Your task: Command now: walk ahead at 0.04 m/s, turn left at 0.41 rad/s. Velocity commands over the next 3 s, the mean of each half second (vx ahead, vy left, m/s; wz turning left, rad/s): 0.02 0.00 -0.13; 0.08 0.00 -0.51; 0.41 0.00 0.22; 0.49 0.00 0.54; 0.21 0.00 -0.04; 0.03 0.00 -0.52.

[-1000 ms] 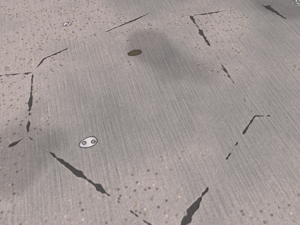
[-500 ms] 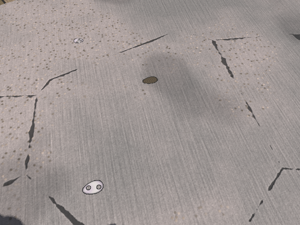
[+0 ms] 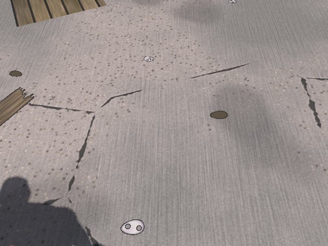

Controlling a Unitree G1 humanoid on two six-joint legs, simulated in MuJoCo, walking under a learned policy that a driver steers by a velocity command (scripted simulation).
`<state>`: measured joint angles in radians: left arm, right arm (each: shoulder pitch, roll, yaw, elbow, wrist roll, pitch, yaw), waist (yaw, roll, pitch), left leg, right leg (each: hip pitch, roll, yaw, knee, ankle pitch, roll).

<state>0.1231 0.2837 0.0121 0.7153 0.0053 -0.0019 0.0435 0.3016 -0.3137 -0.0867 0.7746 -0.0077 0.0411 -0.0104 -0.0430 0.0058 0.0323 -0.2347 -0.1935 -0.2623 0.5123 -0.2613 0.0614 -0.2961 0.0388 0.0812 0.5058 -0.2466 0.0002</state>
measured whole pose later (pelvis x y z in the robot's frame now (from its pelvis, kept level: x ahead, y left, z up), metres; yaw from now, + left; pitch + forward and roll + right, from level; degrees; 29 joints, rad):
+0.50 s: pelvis -0.01 +0.00 +0.01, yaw -9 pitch +0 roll +0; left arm 0.24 0.32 0.07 0.84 0.01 0.06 0.01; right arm 0.18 -0.28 -0.03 0.82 -0.02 0.03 -0.05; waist 0.02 -0.05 0.06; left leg -0.16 -0.06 -0.02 0.43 -0.25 0.05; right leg -0.40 0.11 0.13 0.77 -0.42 -0.02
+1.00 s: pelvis -0.02 -0.05 +0.01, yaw -26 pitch -1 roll +0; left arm 0.27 0.28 0.05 0.80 0.02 0.03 -0.02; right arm 0.23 -0.32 -0.05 0.81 -0.04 0.01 0.02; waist -0.02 0.06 0.04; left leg -0.42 0.05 0.03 0.97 -0.38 0.01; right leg -0.13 0.08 0.01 0.43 -0.28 -0.08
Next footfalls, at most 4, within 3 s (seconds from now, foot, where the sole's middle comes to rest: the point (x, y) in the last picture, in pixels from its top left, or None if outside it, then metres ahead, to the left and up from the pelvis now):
0.42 left None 0.02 0.09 -0.77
0.88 right None -0.05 -0.11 -0.77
1.42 left None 0.32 -0.10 -0.77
1.94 right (238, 204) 0.64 -0.30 -0.77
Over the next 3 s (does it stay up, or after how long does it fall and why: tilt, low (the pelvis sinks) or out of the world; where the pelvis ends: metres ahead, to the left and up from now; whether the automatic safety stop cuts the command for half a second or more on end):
stays up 0.61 -0.22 0.01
